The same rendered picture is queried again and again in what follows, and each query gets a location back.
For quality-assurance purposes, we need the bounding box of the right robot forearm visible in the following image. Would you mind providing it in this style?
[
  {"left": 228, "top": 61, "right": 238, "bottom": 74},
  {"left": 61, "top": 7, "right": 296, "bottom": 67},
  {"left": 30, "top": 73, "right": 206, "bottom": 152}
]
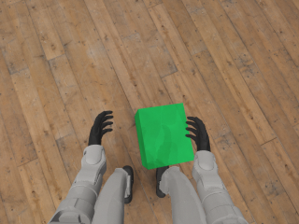
[{"left": 192, "top": 150, "right": 249, "bottom": 224}]

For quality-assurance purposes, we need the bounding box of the robot left hand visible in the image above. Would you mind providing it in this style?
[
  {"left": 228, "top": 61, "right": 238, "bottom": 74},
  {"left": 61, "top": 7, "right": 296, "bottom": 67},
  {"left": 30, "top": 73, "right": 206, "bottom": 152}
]
[{"left": 88, "top": 110, "right": 114, "bottom": 146}]

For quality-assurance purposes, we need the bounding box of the left robot thigh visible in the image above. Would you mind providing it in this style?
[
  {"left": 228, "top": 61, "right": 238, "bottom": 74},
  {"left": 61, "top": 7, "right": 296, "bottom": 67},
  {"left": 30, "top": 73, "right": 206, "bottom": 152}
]
[{"left": 92, "top": 172, "right": 131, "bottom": 224}]

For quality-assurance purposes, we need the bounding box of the left robot forearm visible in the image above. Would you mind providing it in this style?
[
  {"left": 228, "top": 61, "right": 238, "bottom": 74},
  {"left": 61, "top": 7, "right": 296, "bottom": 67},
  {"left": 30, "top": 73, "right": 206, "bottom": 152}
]
[{"left": 47, "top": 145, "right": 107, "bottom": 224}]

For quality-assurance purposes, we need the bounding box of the right robot thigh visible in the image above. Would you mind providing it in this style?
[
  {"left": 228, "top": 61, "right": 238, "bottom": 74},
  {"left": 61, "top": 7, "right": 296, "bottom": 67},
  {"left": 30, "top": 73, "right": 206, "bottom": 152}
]
[{"left": 163, "top": 170, "right": 207, "bottom": 224}]

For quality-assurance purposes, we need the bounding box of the robot right hand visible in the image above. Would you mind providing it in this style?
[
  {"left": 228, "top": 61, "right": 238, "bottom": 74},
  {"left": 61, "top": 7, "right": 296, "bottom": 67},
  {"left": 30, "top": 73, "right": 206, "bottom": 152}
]
[{"left": 185, "top": 116, "right": 211, "bottom": 152}]

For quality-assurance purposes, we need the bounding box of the robot thigh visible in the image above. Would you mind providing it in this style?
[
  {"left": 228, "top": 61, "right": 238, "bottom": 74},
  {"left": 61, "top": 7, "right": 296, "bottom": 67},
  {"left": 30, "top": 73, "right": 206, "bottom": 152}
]
[
  {"left": 163, "top": 170, "right": 207, "bottom": 224},
  {"left": 92, "top": 172, "right": 131, "bottom": 224}
]

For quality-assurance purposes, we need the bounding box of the carton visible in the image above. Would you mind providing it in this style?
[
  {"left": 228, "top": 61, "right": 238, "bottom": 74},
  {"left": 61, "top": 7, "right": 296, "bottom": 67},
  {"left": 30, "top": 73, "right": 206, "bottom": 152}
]
[{"left": 135, "top": 103, "right": 194, "bottom": 170}]

